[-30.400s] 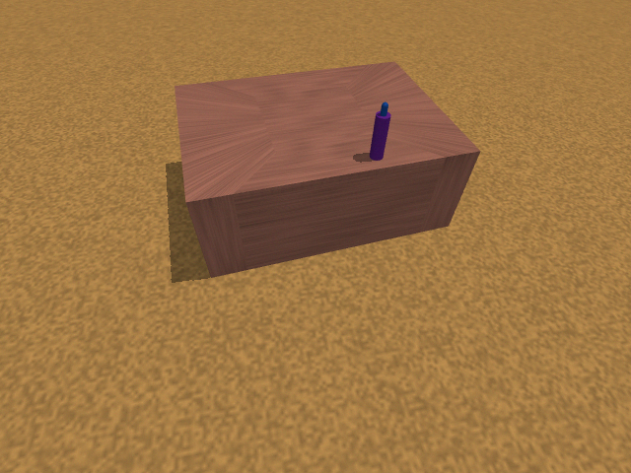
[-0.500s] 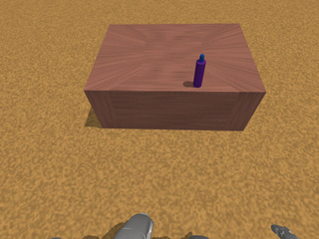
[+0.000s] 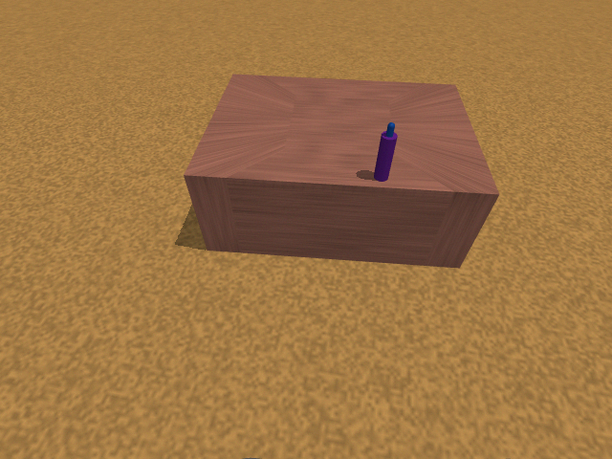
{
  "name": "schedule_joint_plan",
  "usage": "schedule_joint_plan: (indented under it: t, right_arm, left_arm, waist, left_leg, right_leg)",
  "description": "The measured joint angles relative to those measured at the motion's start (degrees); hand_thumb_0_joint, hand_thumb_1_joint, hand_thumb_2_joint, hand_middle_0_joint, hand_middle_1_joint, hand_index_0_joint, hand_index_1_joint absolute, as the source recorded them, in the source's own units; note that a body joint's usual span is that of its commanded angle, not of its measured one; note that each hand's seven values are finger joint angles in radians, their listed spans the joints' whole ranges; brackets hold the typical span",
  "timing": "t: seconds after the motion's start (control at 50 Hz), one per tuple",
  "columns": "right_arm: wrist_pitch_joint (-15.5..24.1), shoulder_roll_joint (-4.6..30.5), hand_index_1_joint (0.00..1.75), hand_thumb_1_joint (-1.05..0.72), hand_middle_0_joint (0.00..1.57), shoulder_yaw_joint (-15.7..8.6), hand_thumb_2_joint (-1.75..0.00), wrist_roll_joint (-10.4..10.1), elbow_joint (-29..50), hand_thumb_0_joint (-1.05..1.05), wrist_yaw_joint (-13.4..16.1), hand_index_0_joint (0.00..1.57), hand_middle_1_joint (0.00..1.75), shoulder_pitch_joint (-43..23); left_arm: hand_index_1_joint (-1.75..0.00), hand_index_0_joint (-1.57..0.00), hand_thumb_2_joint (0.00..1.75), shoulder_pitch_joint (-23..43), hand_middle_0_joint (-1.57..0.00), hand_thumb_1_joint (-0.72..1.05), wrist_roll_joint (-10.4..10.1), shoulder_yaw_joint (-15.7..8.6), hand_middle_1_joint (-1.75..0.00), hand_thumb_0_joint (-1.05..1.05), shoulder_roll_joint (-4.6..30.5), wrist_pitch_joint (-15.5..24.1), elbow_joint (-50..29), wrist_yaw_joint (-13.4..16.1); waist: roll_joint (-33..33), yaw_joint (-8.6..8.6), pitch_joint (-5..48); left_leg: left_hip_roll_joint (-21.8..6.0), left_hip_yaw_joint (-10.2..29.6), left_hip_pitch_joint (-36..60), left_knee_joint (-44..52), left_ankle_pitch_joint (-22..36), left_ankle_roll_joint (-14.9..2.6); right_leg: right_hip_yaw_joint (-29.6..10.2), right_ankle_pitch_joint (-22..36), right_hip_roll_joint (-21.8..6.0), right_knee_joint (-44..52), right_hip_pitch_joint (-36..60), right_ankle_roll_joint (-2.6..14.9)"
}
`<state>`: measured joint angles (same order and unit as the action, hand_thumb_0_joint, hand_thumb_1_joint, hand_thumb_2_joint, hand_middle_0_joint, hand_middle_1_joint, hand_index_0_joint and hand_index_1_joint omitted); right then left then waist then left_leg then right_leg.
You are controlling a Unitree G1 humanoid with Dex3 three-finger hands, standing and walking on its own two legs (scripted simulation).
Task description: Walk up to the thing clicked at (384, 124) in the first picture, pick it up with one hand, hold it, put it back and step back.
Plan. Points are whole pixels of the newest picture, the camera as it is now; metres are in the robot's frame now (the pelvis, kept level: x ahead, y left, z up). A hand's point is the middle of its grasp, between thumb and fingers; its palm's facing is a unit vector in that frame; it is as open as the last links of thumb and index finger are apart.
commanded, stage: step back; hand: right
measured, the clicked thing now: (386, 151) +1.06 -0.19 -0.24
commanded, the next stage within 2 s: stand in 0.76 s
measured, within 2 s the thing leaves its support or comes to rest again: neither
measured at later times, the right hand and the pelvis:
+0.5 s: hand out of the picture +0.12 -0.21 -0.15, palm faces -0.03 +0.94 -0.34, open 7.4 cm; pelvis +0.03 +0.03 +0.00, yaw +2 degrees
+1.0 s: hand out of the picture +0.15 -0.22 -0.13, palm faces -0.03 +0.94 -0.35, open 7.4 cm; pelvis +0.04 +0.03 +0.01, yaw +1 degrees
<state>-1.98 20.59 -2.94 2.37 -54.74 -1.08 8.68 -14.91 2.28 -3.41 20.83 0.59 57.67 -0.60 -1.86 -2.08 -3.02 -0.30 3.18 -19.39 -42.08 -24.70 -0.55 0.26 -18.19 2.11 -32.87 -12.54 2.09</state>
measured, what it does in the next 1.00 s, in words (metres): stands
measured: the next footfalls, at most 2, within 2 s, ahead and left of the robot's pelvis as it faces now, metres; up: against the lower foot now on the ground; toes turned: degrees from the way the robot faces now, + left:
none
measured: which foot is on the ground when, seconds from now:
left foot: down 0.00-1.00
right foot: down 0.00-1.00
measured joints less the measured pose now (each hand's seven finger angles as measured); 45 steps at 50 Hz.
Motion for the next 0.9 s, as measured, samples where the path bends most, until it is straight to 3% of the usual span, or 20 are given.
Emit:
schedule_joint_plan:
  t: [0.06,0.14,0.16,0.2,0.22,0.3,0.34,0.38,0.44,0.54,0.78,0.9]
  right_arm:
    - [0.59,0.88,0.30,-0.90,0.20,-0.34,-0.90,-0.53,-0.65,0.01,-0.31,0.20,0.30,0.80]
    - [1.35,1.95,0.30,-0.91,0.20,-0.75,-0.90,-0.45,-1.88,0.01,-0.61,0.20,0.30,2.48]
    - [1.53,2.05,0.30,-0.91,0.20,-0.87,-0.90,-0.41,-2.25,0.01,-0.61,0.20,0.30,2.81]
    - [1.94,1.67,0.30,-0.91,0.20,-1.16,-0.90,-0.14,-3.10,0.01,-0.35,0.20,0.30,2.68]
    - [2.14,1.29,0.30,-0.91,0.20,-1.16,-0.90,0.01,-3.35,0.01,-0.19,0.20,0.30,2.49]
    - [2.63,-0.46,0.30,-0.91,0.20,-0.38,-0.90,0.05,-3.36,0.01,-0.33,0.20,0.30,1.90]
    - [2.85,-1.19,0.30,-0.91,0.20,0.03,-0.90,-0.04,-3.30,0.01,-0.31,0.20,0.30,1.39]
    - [2.58,-1.34,0.30,-0.90,0.20,0.31,-0.90,-0.62,-3.68,0.01,-0.15,0.20,0.30,0.82]
    - [2.13,-1.44,0.30,-0.90,0.20,0.53,-0.90,-1.14,-4.14,0.01,0.05,0.20,0.30,0.27]
    - [2.79,-1.32,0.30,-0.91,0.20,0.45,-0.90,-0.88,-5.19,0.01,0.19,0.20,0.30,-0.90]
    - [2.50,-0.85,0.30,-0.91,0.20,0.08,-0.90,-1.17,-5.37,0.01,0.90,0.20,0.30,-4.09]
    - [3.24,-1.11,0.30,-0.91,0.20,1.20,-0.90,-1.45,-6.51,0.01,0.97,0.20,0.30,-5.26]
  left_arm:
    - [-0.30,-0.21,0.90,-0.42,-0.21,0.90,0.22,0.18,-0.30,0.01,-0.69,0.66,0.29,0.19]
    - [-0.30,-0.21,0.90,-0.06,-0.21,0.90,0.26,0.33,-0.30,0.01,-0.70,0.92,0.16,-0.14]
    - [-0.30,-0.21,0.90,0.22,-0.21,0.90,0.14,0.40,-0.30,0.01,-0.51,0.78,0.05,-0.22]
    - [-0.30,-0.21,0.90,0.97,-0.21,0.90,-0.16,0.63,-0.30,0.01,0.11,0.43,-0.11,-0.21]
    - [-0.30,-0.21,0.90,1.16,-0.21,0.90,-0.50,0.78,-0.30,0.01,0.40,0.22,-0.06,-0.17]
    - [-0.30,-0.21,0.90,2.18,-0.20,0.90,-1.34,0.99,-0.30,0.01,1.58,-0.50,0.91,-0.12]
    - [-0.30,-0.21,0.90,3.01,-0.20,0.90,-1.60,0.96,-0.30,0.01,1.98,-0.10,1.23,0.07]
    - [-0.30,-0.20,0.90,4.27,-0.20,0.90,-1.62,0.98,-0.30,0.01,1.51,0.66,1.74,0.36]
    - [-0.30,-0.20,0.90,5.32,-0.20,0.90,-1.35,1.25,-0.30,0.01,0.91,1.45,1.51,0.31]
    - [-0.30,-0.21,0.90,7.55,-0.20,0.90,-1.48,1.55,-0.30,0.01,0.58,0.95,1.56,0.43]
    - [-0.30,-0.21,0.90,10.67,-0.20,0.90,-1.74,1.74,-0.30,0.01,0.70,0.80,1.71,1.01]
    - [-0.30,-0.20,0.90,10.78,-0.20,0.90,-2.45,2.61,-0.30,0.01,0.07,-0.38,3.90,1.03]
  waist:
    - [0.24,-0.64,-0.06]
    - [0.29,-0.43,0.15]
    - [0.46,-0.27,0.10]
    - [1.82,-0.18,-0.76]
    - [2.54,-0.20,-0.93]
    - [3.32,0.67,-0.36]
    - [3.48,1.10,-0.55]
    - [2.33,1.55,-0.95]
    - [1.25,1.78,-0.27]
    - [1.79,1.76,0.28]
    - [2.05,1.68,-1.04]
    - [2.71,1.42,-2.15]
  left_leg:
    - [1.51,1.52,-1.21,-3.83,-0.58,0.22]
    - [0.29,0.36,0.75,1.92,-0.34,0.60]
    - [0.02,-0.34,2.16,5.51,1.04,0.59]
    - [1.00,-1.43,4.12,10.05,9.59,0.62]
    - [1.49,-2.04,4.31,10.19,10.67,0.49]
    - [0.88,-2.84,4.16,9.16,8.65,-0.22]
    - [0.44,-3.05,4.46,9.03,8.22,0.05]
    - [-0.38,-2.43,4.86,8.44,7.62,0.42]
    - [-0.78,-1.94,5.01,7.84,6.77,0.60]
    - [0.78,-2.63,6.07,8.03,5.82,-0.14]
    - [0.82,-2.63,6.28,6.62,4.31,-0.17]
    - [0.66,-3.15,9.50,12.83,7.80,-0.04]
  right_leg:
    - [-0.12,1.00,-1.21,1.39,0.30,-0.03]
    - [0.98,1.12,-2.84,1.92,0.45,-1.48]
    - [1.27,0.68,-3.34,1.34,0.30,-1.95]
    - [0.85,-0.62,-4.88,-0.88,-0.17,-2.91]
    - [0.21,-1.21,-5.38,-1.91,-0.58,-2.61]
    - [-0.65,-8.56,-3.74,-5.50,-1.87,-0.99]
    - [-0.04,-6.04,-3.28,-2.14,-0.85,-0.81]
    - [0.66,1.24,-2.52,1.83,1.24,-1.89]
    - [1.13,0.32,-2.13,2.52,2.15,-2.51]
    - [0.55,-2.15,-3.75,0.17,2.06,-2.97]
    - [0.62,-3.51,-3.83,-0.92,2.44,-3.17]
    - [0.13,-0.01,-3.69,4.88,5.22,-3.43]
